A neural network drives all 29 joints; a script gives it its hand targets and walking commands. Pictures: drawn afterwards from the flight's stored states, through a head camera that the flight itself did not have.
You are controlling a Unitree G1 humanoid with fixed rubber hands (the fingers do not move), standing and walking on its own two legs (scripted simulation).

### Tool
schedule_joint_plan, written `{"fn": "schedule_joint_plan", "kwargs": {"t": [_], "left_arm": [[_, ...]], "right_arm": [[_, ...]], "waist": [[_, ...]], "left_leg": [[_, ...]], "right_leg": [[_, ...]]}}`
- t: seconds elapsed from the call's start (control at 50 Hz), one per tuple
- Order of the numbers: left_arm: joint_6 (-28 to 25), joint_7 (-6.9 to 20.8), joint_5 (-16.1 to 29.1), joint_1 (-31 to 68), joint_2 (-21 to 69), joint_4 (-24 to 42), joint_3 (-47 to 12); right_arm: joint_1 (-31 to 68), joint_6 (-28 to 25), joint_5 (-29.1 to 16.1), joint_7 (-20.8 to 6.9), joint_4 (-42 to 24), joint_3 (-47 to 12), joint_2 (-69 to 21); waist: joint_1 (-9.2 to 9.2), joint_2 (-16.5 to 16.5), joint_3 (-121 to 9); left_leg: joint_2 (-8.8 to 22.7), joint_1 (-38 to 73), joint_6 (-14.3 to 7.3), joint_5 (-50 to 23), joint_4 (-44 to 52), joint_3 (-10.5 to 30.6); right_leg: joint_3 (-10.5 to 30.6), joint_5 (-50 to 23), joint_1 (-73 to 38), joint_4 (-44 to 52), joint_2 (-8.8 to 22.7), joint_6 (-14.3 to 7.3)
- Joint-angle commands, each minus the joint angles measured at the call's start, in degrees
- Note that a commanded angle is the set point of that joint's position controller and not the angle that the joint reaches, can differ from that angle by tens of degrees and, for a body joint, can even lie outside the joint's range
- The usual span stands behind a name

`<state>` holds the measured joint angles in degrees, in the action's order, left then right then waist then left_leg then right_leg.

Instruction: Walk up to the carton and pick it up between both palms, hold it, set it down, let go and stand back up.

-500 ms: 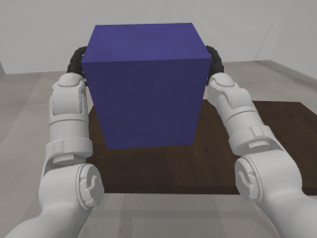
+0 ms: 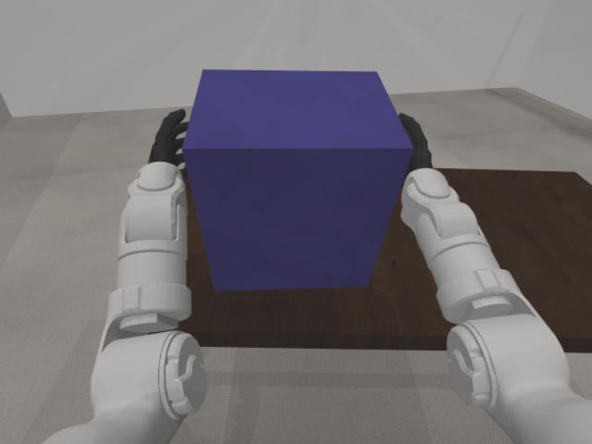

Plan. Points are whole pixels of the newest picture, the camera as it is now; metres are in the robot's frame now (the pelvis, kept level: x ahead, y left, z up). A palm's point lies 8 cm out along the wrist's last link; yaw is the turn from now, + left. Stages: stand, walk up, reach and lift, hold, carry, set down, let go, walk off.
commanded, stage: set down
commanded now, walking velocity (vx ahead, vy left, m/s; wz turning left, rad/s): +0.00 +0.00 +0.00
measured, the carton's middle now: (291, 187) +0.42 -0.02 +0.20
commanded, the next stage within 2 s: none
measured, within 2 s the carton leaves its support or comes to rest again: neither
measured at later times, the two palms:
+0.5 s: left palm (177, 191) +0.41 +0.14 +0.20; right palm (409, 193) +0.38 -0.19 +0.20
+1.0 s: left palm (187, 206) +0.42 +0.13 +0.17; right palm (405, 208) +0.39 -0.19 +0.17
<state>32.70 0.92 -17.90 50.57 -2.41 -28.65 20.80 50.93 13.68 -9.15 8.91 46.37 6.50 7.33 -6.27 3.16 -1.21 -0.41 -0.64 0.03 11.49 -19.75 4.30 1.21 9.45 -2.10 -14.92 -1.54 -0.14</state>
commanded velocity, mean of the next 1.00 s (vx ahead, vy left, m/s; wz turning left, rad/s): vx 0.00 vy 0.00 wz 0.00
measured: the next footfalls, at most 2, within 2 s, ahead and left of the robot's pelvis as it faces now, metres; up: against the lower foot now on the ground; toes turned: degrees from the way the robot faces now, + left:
none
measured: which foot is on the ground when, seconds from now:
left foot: down 0.00-1.00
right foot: down 0.00-1.00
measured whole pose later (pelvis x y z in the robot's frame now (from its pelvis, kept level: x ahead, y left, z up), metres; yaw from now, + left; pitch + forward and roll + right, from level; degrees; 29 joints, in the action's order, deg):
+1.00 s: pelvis +0.01 +0.00 +0.00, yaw +0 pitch -4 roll -1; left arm 20.0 -0.8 -15.7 47.6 -1.6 -41.1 20.9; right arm 45.6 5.8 2.6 6.2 50.1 16.5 3.0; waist -4.7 2.9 -1.1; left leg 0.0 -3.8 0.4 11.6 -19.1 3.1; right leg 0.2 10.3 2.0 -16.1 -1.4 -0.6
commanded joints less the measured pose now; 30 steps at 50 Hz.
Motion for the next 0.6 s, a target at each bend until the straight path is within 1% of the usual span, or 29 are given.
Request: {"fn": "schedule_joint_plan", "kwargs": {"t": [0.0, 0.12, 0.26, 0.46, 0.58], "left_arm": [[-3.7, 8.9, 6.8, 36.6, 29.4, 2.6, -19.2], [-5.5, 8.9, 6.8, 37.5, 29.6, 1.3, -18.8], [-7.7, 8.0, 7.8, 38.1, 30.7, 0.4, -20.1], [-10.3, 7.3, 8.1, 37.2, 30.7, -2.0, -19.4], [-11.7, 7.3, 7.7, 36.2, 30.2, -3.3, -18.4]], "right_arm": [[47.4, -5.1, -0.9, -7.3, -14.7, -10.9, -29.3], [46.9, -6.7, 1.5, -8.1, -13.2, -8.3, -29.3], [46.8, -8.4, 3.1, -8.8, -12.7, -7.5, -29.8], [45.4, -9.4, 4.8, -9.3, -11.4, -7.3, -31.2], [43.7, -9.8, 6.0, -9.5, -10.7, -6.8, -31.8]], "waist": [[-0.05, -2.8, -21.0], [-0.43, -3.8, -22.0], [-0.25, -5.0, -23.9], [0.78, -4.1, -25.2], [1.03, -3.4, -25.2]], "left_leg": [[-2.1, 7.0, 2.0, -16.7, 1.4, -5.0], [-2.1, 7.8, 2.6, -16.6, 1.4, -5.3], [-1.9, 8.9, 3.5, -17.8, 0.8, -5.4], [-2.2, 7.3, 3.3, -17.8, 0.7, -5.7], [-2.4, 6.2, 3.2, -18.0, 0.8, -5.9]], "right_leg": [[-5.6, -15.9, -2.2, 0.9, -1.9, 2.9], [-6.3, -15.4, -1.4, 0.7, -1.8, 2.9], [-6.9, -15.9, -0.2, 0.3, -1.7, 2.9], [-6.6, -19.9, -1.5, -0.8, -1.6, 3.6], [-6.3, -22.7, -2.7, -1.4, -1.5, 4.0]]}}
